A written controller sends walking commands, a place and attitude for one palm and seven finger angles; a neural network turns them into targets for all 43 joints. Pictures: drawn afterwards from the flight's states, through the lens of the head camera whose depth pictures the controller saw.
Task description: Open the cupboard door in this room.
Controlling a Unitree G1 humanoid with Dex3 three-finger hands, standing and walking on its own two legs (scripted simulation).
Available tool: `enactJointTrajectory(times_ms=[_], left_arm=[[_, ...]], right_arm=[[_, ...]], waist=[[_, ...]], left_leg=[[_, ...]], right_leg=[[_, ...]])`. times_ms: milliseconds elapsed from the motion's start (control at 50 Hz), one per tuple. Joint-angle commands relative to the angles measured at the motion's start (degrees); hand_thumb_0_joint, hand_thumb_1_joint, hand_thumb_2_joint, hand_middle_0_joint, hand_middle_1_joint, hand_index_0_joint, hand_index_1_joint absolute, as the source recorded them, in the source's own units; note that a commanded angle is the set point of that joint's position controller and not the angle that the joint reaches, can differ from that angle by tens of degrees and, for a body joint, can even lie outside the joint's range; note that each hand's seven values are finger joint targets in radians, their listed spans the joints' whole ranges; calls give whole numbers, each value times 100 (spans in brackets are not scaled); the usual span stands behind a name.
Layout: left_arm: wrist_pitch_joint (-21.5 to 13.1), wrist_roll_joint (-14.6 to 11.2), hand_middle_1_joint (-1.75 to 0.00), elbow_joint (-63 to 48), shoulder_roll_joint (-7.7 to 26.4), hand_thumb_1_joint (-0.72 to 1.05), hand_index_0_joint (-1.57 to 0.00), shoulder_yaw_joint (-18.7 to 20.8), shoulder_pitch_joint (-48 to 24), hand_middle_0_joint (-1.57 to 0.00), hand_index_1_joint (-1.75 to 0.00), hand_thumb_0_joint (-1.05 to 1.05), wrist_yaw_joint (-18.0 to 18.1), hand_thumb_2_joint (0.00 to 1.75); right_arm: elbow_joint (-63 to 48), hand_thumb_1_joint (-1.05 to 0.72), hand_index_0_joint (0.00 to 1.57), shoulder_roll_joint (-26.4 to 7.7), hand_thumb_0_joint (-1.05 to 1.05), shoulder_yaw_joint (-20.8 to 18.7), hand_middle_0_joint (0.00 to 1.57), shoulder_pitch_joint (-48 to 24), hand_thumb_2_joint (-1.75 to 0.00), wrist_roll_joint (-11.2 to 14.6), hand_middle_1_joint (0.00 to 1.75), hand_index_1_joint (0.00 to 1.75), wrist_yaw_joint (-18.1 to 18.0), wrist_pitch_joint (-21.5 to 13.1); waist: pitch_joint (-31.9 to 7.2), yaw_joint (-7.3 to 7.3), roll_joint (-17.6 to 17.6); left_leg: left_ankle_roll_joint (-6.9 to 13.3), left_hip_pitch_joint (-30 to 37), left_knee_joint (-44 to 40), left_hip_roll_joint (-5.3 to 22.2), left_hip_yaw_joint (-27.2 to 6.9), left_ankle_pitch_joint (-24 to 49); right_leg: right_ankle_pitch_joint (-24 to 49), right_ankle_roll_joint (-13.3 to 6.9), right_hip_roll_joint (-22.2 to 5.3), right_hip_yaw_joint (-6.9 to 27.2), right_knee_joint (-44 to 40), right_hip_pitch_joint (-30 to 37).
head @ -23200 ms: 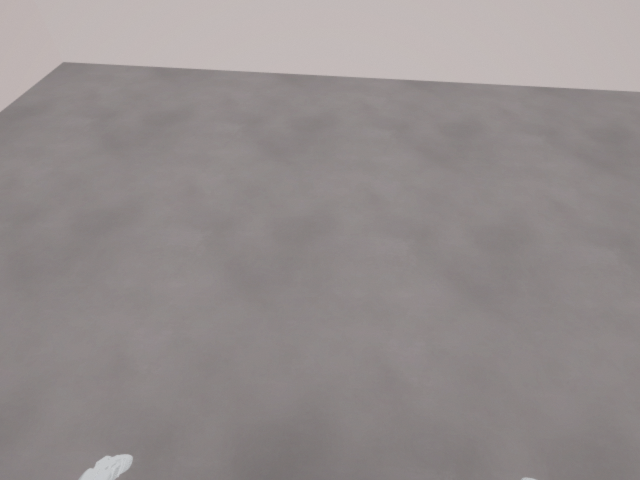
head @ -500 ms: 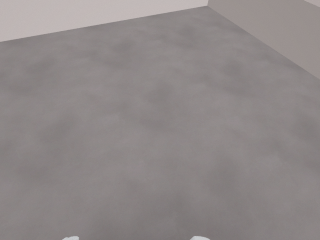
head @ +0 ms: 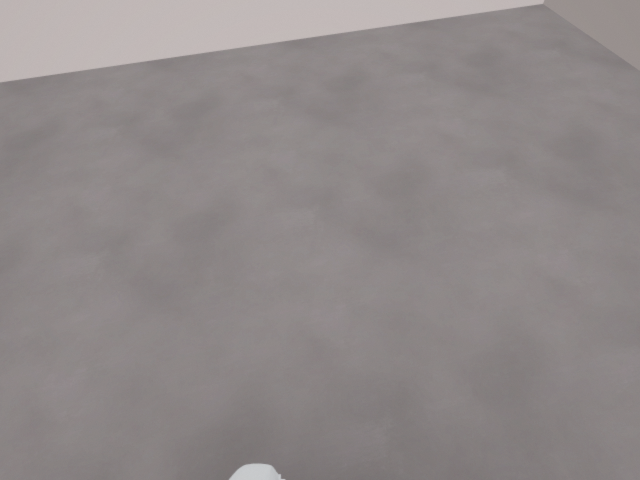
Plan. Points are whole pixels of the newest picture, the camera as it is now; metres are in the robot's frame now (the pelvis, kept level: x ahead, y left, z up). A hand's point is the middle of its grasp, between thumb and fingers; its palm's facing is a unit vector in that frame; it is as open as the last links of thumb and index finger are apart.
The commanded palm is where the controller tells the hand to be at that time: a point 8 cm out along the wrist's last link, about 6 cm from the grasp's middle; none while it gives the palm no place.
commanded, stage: turn or walk to find it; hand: left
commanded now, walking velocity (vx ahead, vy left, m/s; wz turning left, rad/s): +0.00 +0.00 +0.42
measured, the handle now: out of the picture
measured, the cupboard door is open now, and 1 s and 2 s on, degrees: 0 0 0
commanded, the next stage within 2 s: stand and wait in 0.92 s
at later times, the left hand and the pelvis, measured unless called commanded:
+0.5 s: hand out of the picture +0.01 +0.26 -0.17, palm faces +0.22 -0.94 -0.25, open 7.4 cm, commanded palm none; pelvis -0.03 +0.04 +0.00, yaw +11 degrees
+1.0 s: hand out of the picture -0.07 +0.19 -0.16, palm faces +0.43 -0.87 -0.25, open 7.3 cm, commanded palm none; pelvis -0.04 -0.01 +0.00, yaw +25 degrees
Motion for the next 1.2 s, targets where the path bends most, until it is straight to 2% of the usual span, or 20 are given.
enactJointTrajectory(times_ms=[0, 60, 100, 120, 140, 160, 280, 480, 560, 580, 600, 620, 640, 680, 720, 980, 1040, 1080, 1100, 1180], left_arm=[[-63, 67, -30, -167, 1382, 90, -20, 363, 501, -20, -30, 0, 86, 90], [-38, 54, -30, -98, 1477, 90, -20, 387, 442, -20, -30, 0, 68, 90], [1, -12, -30, -85, 1409, 90, -20, 400, 266, -20, -30, 0, 59, 90], [45, -55, -30, -194, 1153, 90, -20, 351, 355, -20, -30, 0, 45, 90], [88, -52, -30, -392, 790, 90, -20, 212, 122, -20, -30, 0, 20, 90], [163, -19, -30, -431, 911, 90, -20, 198, -155, -20, -30, 0, 46, 90], [180, -21, -30, -104, 941, 90, -20, 259, -1, -20, -30, 0, -62, 90], [156, -63, -30, -412, 788, 90, -20, 198, -457, -20, -30, 0, -9, 90], [42, -96, -30, -267, 835, 90, -20, 231, 208, -20, -30, 0, 12, 90], [-28, -51, -30, -231, 1093, 90, -20, 285, 426, -20, -30, 0, 33, 90], [-81, 41, -30, -244, 1594, 90, -20, 381, 515, -20, -30, 0, 83, 90], [-53, 10, -30, -343, 1716, 90, -20, 380, 461, -20, -30, 0, 85, 90], [-44, -7, -30, -424, 1505, 90, -20, 373, 144, -20, -30, 0, 100, 90], [-23, -35, -30, -578, 1227, 90, -20, 330, -398, -20, -30, 0, 118, 90], [-88, -35, -30, -591, 1004, 90, -20, 243, -443, -20, -30, 0, 84, 90], [-92, 77, -30, 12, 1251, 90, -20, 293, 575, -20, -30, 0, 83, 90], [-67, -27, -30, 145, 1088, 90, -20, 184, 195, -20, -30, 0, 81, 90], [-23, -87, -30, 131, 607, 90, -20, 60, 437, -20, -30, 0, 61, 90], [24, -70, -30, 179, 533, 90, -20, 39, 388, -20, -30, 0, 65, 90], [240, -34, -30, 359, 691, 90, -20, 186, 268, -20, -30, 0, -38, 90]], right_arm=[[-575, -90, 20, -202, 0, 43, 20, -536, -90, 58, 30, 30, -32, -243], [-555, -90, 20, -220, 0, 77, 20, -337, -90, 89, 30, 30, -54, -322], [-462, -90, 20, -386, 0, 42, 20, 30, -90, 76, 30, 30, -46, -394], [-463, -90, 20, -845, 0, -58, 20, 202, -90, 39, 30, 30, -58, -458], [-462, -90, 20, -1357, 0, -181, 20, 393, -90, 23, 30, 30, -106, -436], [-368, -90, 20, -1412, 0, -168, 20, 503, -90, 14, 30, 30, -129, -368], [-605, -90, 20, -925, 0, -8, 20, -371, -90, 21, 30, 30, -220, -446], [-645, -90, 20, -952, 0, -125, 20, -76, -90, -37, 30, 30, -172, -387], [-721, -90, 20, -890, 0, -147, 20, -273, -90, 2, 30, 30, -156, -364], [-747, -90, 20, -681, 0, -138, 20, -243, -90, 51, 30, 30, -126, -372], [-862, -90, 20, -278, 0, -66, 20, -161, -90, 79, 30, 30, -97, -384], [-950, -90, 20, -455, 0, -110, 20, -388, -90, 40, 30, 30, -117, -330], [-858, -90, 20, -544, 0, -153, 20, -312, -90, 13, 30, 30, -102, -265], [-598, -90, 20, -497, 0, -191, 20, -46, -90, -12, 30, 30, -56, -170], [-429, -90, 20, -380, 0, -145, 20, 174, -90, -22, 30, 30, -8, -157], [-431, -90, 20, -33, 0, 125, 20, -446, -90, 75, 30, 30, -93, -329], [-77, -90, 20, -172, 0, 150, 20, 230, -90, 63, 30, 30, -139, -477], [-55, -90, 20, -824, 0, 38, 20, 259, -90, 30, 30, 30, -209, -598], [-56, -90, 20, -845, 0, 52, 20, 124, -90, 12, 30, 30, -237, -550], [-184, -90, 20, -623, 0, 103, 20, -518, -90, -1, 30, 30, -382, -494]], waist=[[-554, 403, -1193], [-848, 279, -1238], [-984, -12, -873], [-1149, -118, 337], [-908, -272, 1731], [-843, -353, 1216], [-444, 56, 652], [-463, -129, 775], [-802, 217, 598], [-928, 295, -73], [-960, 333, -1658], [-703, 421, -1786], [-570, 256, -1268], [-256, -11, -1107], [-237, -98, -1029], [-633, 395, -1299], [-770, -27, -893], [-1016, 30, 920], [-747, -11, 1090], [97, 110, 1145]], left_leg=[[31, -201, -1189, -26, 348, -462], [127, 416, -2263, -150, 577, -80], [217, 1520, -3610, -57, 533, 1217], [530, 2415, -3996, 791, -576, 2178], [1130, 2691, -4066, 1981, -2000, 4242], [1520, 2264, -3959, 2216, -1696, 4365], [1233, 1814, -3965, 1063, -829, 3594], [1404, 1519, -3857, 1042, -1582, 3153], [1079, 794, -3226, 659, -1605, 2824], [758, 234, -2791, 283, -1302, 1930], [333, -783, -1600, -515, -394, 7], [276, -830, -430, -572, -328, -1136], [302, -757, 342, -424, -547, -835], [251, -805, 1055, -260, -490, -298], [128, -816, 1208, -212, -313, 235], [117, 286, -1887, -165, 412, -276], [222, 1914, -3741, -57, 450, 1535], [768, 2761, -3873, 1425, -938, 3387], [1171, 2355, -3998, 1777, -928, 3516], [1338, 1610, -4082, 1660, -241, 3544]], right_leg=[[2513, -635, -1583, 1204, -750, 1084], [2886, -503, -1535, 1036, -341, 1113], [2254, -54, -1338, 613, 312, 450], [882, 311, -836, 310, 1243, -598], [-1983, 672, -142, 347, 2280, -1928], [-2130, 599, -156, 817, 2880, -1746], [-723, 709, -7, 1145, 3444, -1787], [-1032, 711, 232, 1149, 1754, -1114], [245, 631, 353, 1022, -297, 409], [674, 540, -82, 1382, -939, 1150], [1061, 49, -1515, 2791, -1183, 1682], [1507, -546, -2210, 3276, -1278, 842], [1063, -694, -2001, 2847, -1338, 397], [577, -421, -1534, 2313, -1362, 33], [1261, -228, -1126, 1558, -1174, 186], [3279, -600, -1297, 1363, -582, 1025], [2138, -130, -747, 1108, -196, 172], [-279, 328, -18, 863, 549, -794], [-1364, 387, 53, 955, 1063, -821], [-1312, 412, 108, 1378, 2601, -1277]])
